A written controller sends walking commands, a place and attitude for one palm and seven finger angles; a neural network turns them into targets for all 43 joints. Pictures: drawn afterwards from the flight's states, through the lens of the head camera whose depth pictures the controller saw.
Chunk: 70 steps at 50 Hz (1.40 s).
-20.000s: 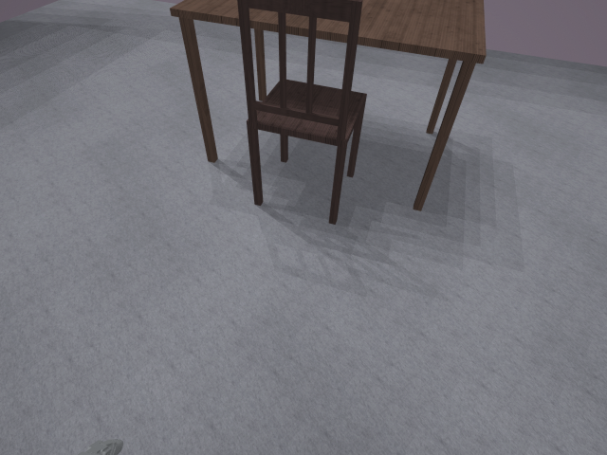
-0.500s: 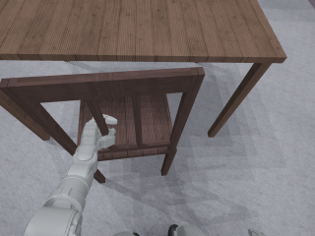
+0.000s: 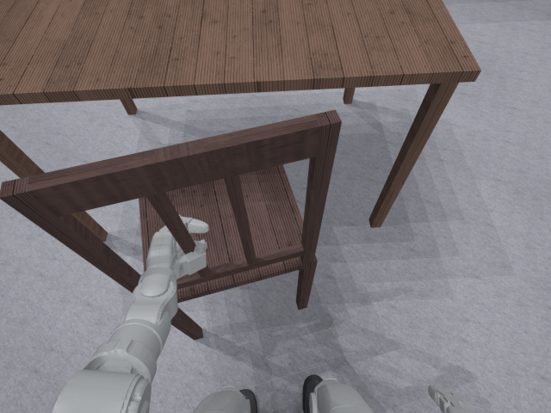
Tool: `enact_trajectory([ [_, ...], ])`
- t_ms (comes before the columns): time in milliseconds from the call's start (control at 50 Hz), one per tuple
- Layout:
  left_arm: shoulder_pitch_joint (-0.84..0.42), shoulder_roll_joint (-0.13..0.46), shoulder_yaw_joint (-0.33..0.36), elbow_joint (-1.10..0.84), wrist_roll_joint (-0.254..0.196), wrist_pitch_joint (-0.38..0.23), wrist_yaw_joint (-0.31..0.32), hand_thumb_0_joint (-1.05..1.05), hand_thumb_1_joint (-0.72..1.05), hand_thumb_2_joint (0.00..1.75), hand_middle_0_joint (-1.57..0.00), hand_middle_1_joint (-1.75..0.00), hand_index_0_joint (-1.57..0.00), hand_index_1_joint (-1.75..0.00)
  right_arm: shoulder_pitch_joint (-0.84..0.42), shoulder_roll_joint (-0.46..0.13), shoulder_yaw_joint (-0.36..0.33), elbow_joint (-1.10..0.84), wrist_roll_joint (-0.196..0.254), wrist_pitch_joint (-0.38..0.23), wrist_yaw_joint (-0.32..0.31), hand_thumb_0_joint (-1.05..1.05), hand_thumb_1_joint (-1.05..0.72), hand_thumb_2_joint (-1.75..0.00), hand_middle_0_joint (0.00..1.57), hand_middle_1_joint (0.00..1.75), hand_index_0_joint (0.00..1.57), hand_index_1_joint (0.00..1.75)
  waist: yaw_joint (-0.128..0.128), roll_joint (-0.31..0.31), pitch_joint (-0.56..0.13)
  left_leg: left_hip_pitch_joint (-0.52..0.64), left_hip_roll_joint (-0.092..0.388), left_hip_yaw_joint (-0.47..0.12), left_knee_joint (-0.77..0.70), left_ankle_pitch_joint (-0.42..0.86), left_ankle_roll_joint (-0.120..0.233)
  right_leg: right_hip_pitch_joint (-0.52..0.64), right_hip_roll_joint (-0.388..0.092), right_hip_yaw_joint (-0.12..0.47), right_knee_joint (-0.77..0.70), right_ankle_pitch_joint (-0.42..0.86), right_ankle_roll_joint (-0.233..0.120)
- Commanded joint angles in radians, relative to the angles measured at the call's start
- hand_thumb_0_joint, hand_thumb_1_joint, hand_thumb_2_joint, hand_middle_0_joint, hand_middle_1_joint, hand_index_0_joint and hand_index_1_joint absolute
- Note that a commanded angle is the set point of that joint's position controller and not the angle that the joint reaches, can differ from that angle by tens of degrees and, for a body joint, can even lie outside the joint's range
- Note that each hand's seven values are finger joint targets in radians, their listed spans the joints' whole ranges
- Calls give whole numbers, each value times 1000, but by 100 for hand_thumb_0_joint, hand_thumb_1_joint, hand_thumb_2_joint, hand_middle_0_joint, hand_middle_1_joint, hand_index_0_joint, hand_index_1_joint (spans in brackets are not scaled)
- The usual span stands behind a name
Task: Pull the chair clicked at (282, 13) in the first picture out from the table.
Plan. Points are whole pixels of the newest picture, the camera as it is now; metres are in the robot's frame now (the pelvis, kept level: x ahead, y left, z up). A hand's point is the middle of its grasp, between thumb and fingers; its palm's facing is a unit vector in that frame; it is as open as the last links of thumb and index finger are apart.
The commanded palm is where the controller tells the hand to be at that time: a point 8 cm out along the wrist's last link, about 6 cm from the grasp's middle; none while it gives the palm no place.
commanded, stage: step backward, pulling the chair out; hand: left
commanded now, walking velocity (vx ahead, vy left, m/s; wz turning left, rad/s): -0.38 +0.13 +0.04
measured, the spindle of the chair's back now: (185, 241) +0.38 +0.15 -0.06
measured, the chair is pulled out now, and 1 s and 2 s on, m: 0.13 0.25 0.31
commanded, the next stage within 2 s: none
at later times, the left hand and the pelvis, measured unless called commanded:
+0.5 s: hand (197, 308) +0.27 +0.12 -0.07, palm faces -0.01 -0.98 -0.17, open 5.2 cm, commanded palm +0.28 +0.18 -0.06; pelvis -0.08 +0.01 -0.01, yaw +0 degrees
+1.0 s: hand (191, 334) +0.23 +0.13 -0.07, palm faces -0.03 -0.98 -0.20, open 5.3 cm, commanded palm +0.22 +0.18 -0.06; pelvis -0.13 +0.01 +0.00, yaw +1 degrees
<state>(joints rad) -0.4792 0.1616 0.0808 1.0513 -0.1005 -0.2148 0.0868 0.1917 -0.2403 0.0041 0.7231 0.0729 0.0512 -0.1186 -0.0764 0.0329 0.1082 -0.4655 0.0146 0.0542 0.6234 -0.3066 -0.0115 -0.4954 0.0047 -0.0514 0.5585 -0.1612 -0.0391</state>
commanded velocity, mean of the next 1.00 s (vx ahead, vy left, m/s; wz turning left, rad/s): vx -0.38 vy -0.01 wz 0.02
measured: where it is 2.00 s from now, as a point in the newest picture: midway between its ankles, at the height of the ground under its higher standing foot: outside the picture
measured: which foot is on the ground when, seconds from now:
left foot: down 0.00-0.46, up 0.48-0.56, down 0.58-1.00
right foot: down 0.00-0.68, up 0.70-0.76, down 0.78-1.00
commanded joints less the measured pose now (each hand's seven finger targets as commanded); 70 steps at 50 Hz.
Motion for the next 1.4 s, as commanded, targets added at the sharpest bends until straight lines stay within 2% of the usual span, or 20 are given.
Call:
enact_trajectory([
  [0, -295, 249, -26, -175, 66, -29, 31, 0, 90, 90, -50, -145, -50, -145, 61, -157, -49, -63, 8, -50, -7, 0, -90, -90, 20, 30, 20, 30, 40, -107, -464, 119, 2, -111, 126, -167, -11, 286, -388, 335, -258, 197, -80],
  [60, -301, 206, -54, -201, 66, -12, 30, 0, 90, 90, -50, -145, -50, -145, 65, -154, -36, -51, 3, -63, -10, 0, -90, -90, 20, 30, 20, 30, 15, -118, -495, 167, 19, -127, -1, -86, -5, 332, -355, 233, -192, 297, -63],
  [140, -306, 152, -100, -254, 65, -8, 28, 0, 90, 90, -50, -145, -50, -145, 40, -174, -40, -89, -5, -56, -24, 0, -90, -90, 20, 30, 20, 30, 33, 54, -448, 181, 120, -182, -201, 251, 40, 278, -141, 90, -53, 130, 42],
  [220, -372, 88, -146, -322, 63, -20, 18, 0, 90, 90, -50, -145, -50, -145, -12, -140, -26, -143, -14, -54, -21, 0, -90, -90, 20, 30, 20, 30, 49, 196, -386, 71, 221, -208, -307, 40, 94, 241, -76, 56, 139, -164, 36],
  [320, -354, 145, -102, -257, 77, -31, 21, 0, 90, 90, -50, -145, -50, -145, 44, -146, -47, -94, -20, -62, -25, 0, -90, -90, 20, 30, 20, 30, 32, -5, -436, 171, 162, -112, -110, 314, 31, 257, -139, 122, 38, 250, 20],
  [360, -371, 138, -125, -258, 83, -42, 15, 0, 90, 90, -50, -145, -50, -145, 22, -139, -38, -96, -26, -65, -22, 0, -90, -90, 20, 30, 20, 30, 36, 9, -321, 96, 127, -114, -125, 42, 16, 151, -175, 180, -22, -9, -7],
  [440, -311, 222, -59, -205, 81, -61, 35, 0, 90, 90, -50, -145, -50, -145, 78, -126, -46, -50, -15, -91, -18, 0, -90, -90, 20, 30, 20, 30, 43, -192, -430, 194, 1, -53, 80, -119, -10, 131, -310, 320, -268, -161, -54],
  [540, -323, 198, -60, -201, 90, -41, 35, 0, 90, 90, -50, -145, -50, -145, 69, -129, -25, -33, -18, -107, -13, 0, -90, -90, 20, 30, 20, 30, 24, -168, -457, 209, 20, -98, -64, -26, -1, 208, -277, 202, -171, 28, -26],
  [600, -323, 174, -70, -228, 91, -49, 34, 0, 90, 90, -50, -145, -50, -145, 34, -155, -32, -68, -21, -104, -22, 0, -90, -90, 20, 30, 20, 30, 42, 73, -437, 161, 165, -203, -212, 205, 51, 209, -111, 82, 45, 4, 45],
  [660, -399, 104, -117, -295, 87, -47, 25, 0, 90, 90, -50, -145, -50, -145, -14, -134, -23, -116, -27, -90, -14, 0, -90, -90, 20, 30, 20, 30, 54, 196, -378, 34, 248, -241, -277, 46, 96, 215, -71, 63, 198, -182, 30],
  [760, -348, 151, -82, -254, 98, -48, 22, 0, 90, 90, -50, -145, -50, -145, 47, -136, -50, -87, -33, -84, -19, 0, -90, -90, 20, 30, 20, 30, 32, -8, -448, 122, 175, -148, -69, 341, 31, 321, -162, 152, 47, 308, 3],
  [820, -348, 198, -66, -245, 96, -50, 23, 0, 90, 90, -50, -145, -50, -145, 48, -144, -56, -72, -31, -83, -19, 0, -90, -90, 20, 30, 20, 30, 34, -49, -402, 128, 93, -118, -23, 26, -5, 188, -241, 237, -100, 30, -48],
  [920, -297, 231, -46, -243, 92, -47, 33, 0, 90, 90, -50, -145, -50, -145, 51, -130, -43, -67, -24, -86, -13, 0, -90, -90, 20, 30, 20, 30, 36, -130, -454, 214, 11, -76, 80, -100, -14, 191, -338, 273, -249, -43, -67],
  [1020, -306, 174, -77, -292, 94, -38, 32, 0, 90, 90, -50, -145, -50, -145, 10, -153, -28, -108, -27, -77, -24, 0, -90, -90, 20, 30, 20, 30, 32, 19, -430, 182, 154, -201, -191, 175, 42, 222, -129, 86, -21, -24, 34],
  [1120, -368, 136, -107, -328, 88, -44, 27, 0, 90, 90, -50, -145, -50, -145, -22, -136, -21, -136, -32, -69, -22, 0, -90, -90, 20, 30, 20, 30, 56, 210, -336, 8, 281, -266, -302, -47, 117, 247, -66, 59, 199, -214, 17],
  [1180, -338, 186, -68, -286, 90, -49, 24, 0, 90, 90, -50, -145, -50, -145, 48, -150, -39, -96, -33, -78, -26, 0, -90, -90, 20, 30, 20, 30, 41, 79, -424, 124, 228, -186, -152, 176, 88, 307, -83, 81, 65, -14, 27],
  [1220, -346, 182, -87, -272, 98, -60, 18, 0, 90, 90, -50, -145, -50, -145, 39, -130, -40, -95, -33, -87, -28, 0, -90, -90, 20, 30, 20, 30, 33, -33, -381, 111, 136, -125, -65, 54, 34, 260, -179, 195, -52, 68, -12],
  [1280, -308, 256, -48, -241, 102, -43, 33, 0, 90, 90, -50, -145, -50, -145, 54, -133, -46, -62, -27, -90, -26, 0, -90, -90, 20, 30, 20, 30, 50, -191, -336, 253, -7, -57, 240, -189, -21, -61, -358, 339, -354, -480, -101],
  [1320, -309, 242, -39, -229, 102, -29, 35, 0, 90, 90, -50, -145, -50, -145, 35, -115, -27, -49, -33, -92, -18, 0, -90, -90, 20, 30, 20, 30, 59, -209, -363, 205, -15, -97, 343, -184, -20, 43, -383, 327, -339, -287, -125],
  [1380, -310, 240, -20, -243, 101, -10, 32, 0, 90, 90, -50, -145, -50, -145, 32, -119, 0, -43, -33, -108, -20, 0, -90, -90, 20, 30, 20, 30, 48, -190, -387, 154, 7, -113, 17, -141, -14, 258, -321, 195, -178, 83, -70],
])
